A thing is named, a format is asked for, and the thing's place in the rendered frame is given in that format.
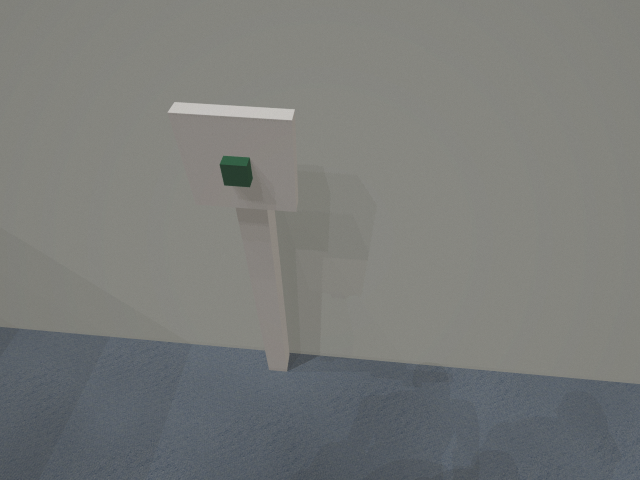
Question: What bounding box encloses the panel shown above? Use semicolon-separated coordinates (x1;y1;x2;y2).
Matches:
167;102;298;372

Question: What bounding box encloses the button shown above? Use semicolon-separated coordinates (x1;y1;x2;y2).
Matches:
220;156;253;187

